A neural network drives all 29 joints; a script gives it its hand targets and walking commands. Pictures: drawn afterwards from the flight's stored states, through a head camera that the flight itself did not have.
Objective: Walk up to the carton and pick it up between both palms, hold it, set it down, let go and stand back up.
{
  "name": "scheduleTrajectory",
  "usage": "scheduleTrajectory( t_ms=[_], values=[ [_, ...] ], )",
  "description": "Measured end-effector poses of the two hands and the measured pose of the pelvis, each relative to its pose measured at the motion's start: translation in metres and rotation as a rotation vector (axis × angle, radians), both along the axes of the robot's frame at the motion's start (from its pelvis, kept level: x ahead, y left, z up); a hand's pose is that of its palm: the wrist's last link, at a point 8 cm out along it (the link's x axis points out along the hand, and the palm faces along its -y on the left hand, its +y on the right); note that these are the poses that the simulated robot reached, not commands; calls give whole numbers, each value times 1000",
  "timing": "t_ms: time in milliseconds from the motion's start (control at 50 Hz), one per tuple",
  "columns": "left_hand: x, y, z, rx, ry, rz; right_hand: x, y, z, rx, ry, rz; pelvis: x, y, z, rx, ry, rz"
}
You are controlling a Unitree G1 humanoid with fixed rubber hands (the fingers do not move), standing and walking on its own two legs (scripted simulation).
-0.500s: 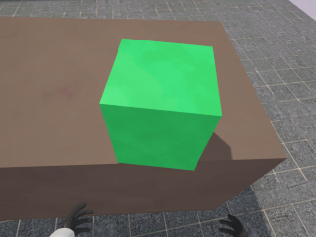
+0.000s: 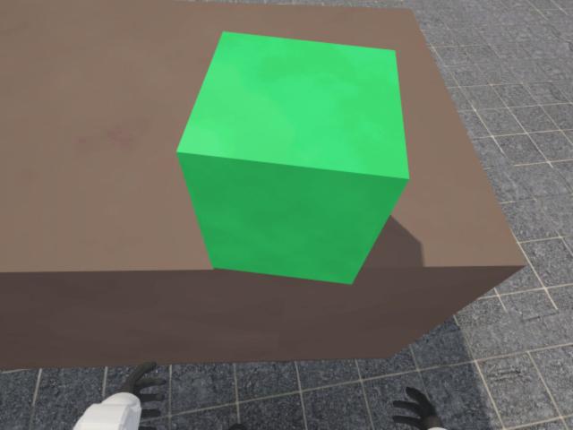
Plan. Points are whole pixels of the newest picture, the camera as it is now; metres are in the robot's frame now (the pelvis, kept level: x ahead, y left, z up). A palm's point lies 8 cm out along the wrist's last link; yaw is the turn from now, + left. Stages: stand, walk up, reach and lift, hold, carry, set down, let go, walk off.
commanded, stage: set down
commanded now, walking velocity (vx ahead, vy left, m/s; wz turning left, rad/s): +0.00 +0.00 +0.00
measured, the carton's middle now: (293, 170) +0.44 +0.01 +0.09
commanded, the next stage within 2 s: let go in 0.12 s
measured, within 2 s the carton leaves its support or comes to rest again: neither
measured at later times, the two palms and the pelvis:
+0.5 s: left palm (126, 404) +0.17 +0.21 -0.07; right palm (473, 414) +0.17 -0.25 -0.08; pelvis +0.01 -0.02 +0.01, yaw +1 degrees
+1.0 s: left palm (107, 411) +0.16 +0.24 -0.08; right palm out of the picture +0.15 -0.22 -0.09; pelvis +0.00 +0.01 +0.00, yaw -1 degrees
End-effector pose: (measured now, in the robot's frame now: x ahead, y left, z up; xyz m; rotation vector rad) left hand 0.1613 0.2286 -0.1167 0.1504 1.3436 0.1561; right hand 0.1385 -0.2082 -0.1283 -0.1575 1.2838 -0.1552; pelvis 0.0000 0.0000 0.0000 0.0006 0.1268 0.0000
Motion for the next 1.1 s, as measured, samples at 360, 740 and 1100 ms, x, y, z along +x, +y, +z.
scheduleTrajectory(
  t_ms=[360, 740, 1100],
  values=[
    [-6, -7, 10, 15, -60, 3, 10, -15, 5, 3, -35, 12, 1, -10, 1, 4, -7, 13],
    [5, -8, 46, 34, -446, -76, 26, -26, 53, 11, -470, 130, 2, -9, 5, 18, -147, 17],
    [5, 15, 38, 46, -483, -122, 11, -10, 43, -36, -518, 117, 9, 19, -2, 13, -135, -25]
  ],
)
